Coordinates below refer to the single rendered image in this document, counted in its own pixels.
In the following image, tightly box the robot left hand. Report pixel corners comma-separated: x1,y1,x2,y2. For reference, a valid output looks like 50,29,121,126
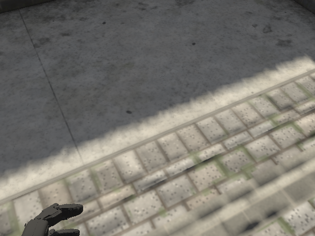
21,203,83,236

